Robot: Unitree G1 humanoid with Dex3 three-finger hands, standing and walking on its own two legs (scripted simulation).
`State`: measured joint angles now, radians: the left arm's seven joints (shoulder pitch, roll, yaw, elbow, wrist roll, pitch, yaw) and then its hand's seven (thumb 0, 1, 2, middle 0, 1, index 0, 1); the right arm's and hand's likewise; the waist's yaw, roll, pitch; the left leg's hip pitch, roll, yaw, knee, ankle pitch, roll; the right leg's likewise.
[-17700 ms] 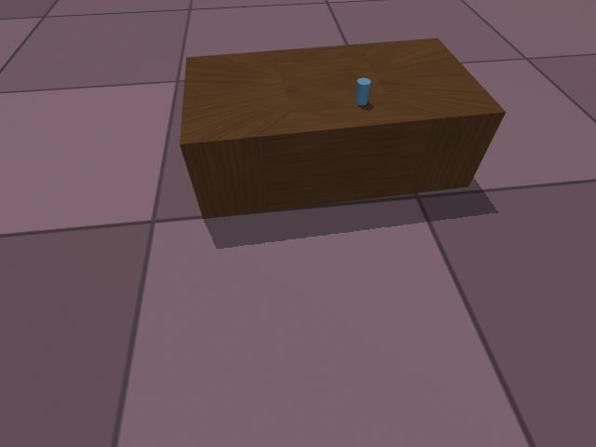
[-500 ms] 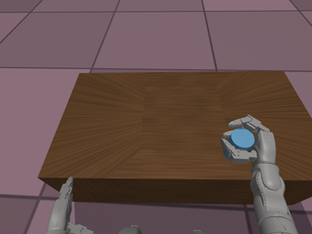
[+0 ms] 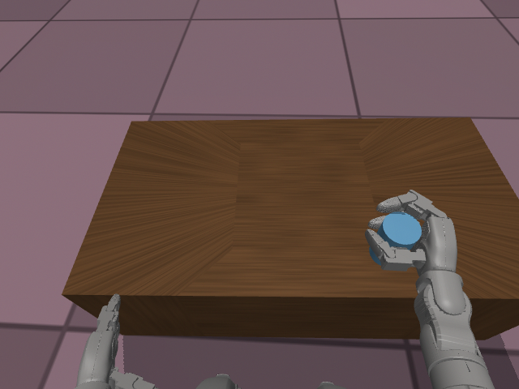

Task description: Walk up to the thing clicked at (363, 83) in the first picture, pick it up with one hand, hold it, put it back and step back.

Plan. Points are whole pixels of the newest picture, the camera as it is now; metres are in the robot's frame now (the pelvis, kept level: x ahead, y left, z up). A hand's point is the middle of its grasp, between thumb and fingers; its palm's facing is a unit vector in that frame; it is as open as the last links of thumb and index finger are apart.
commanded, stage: hold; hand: right
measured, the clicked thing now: (393, 240) +0.34 -0.18 +0.02
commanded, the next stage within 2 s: crouch in 0.58 s
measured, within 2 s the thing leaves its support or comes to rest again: neither
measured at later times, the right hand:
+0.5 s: hand (387, 233) +0.34 -0.16 +0.04, palm faces +0.11 +0.99 -0.01, open 7.2 cm
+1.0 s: hand (380, 233) +0.36 -0.17 +0.01, palm faces +0.12 +0.99 +0.00, open 7.2 cm
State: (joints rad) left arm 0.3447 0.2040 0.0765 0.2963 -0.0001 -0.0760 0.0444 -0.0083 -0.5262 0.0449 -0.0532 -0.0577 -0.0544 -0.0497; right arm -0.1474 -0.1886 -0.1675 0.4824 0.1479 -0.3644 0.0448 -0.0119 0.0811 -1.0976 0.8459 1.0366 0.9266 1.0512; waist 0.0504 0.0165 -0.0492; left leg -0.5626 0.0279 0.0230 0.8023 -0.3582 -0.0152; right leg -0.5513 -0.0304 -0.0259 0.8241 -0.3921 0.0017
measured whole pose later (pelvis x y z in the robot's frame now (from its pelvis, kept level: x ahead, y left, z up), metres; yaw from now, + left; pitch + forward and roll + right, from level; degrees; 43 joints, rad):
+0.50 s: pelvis +0.00 +0.01 +0.00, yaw +0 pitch +7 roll +0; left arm 0.35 0.21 0.08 0.28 0.00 -0.07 0.05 -0.01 -0.53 0.04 -0.05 -0.06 -0.05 -0.05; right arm -0.15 -0.19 -0.17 0.48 0.15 -0.36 0.05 -0.01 0.08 -1.10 0.85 1.04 0.93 1.05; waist 0.05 0.01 -0.05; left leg -0.56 0.03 0.03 0.81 -0.37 -0.01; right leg -0.54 -0.03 -0.02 0.82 -0.39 0.01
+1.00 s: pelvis -0.01 +0.01 -0.01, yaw +0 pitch +10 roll +0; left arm 0.32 0.21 0.08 0.25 0.02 -0.10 0.04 -0.01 -0.51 0.03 -0.05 -0.06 -0.06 -0.05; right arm -0.30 -0.22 -0.24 0.70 0.13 -0.43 0.06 -0.01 0.08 -1.10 0.85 1.03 0.93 1.05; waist 0.09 0.04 -0.05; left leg -0.70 0.03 0.02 0.90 -0.38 -0.01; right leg -0.68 -0.03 -0.02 0.92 -0.41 0.01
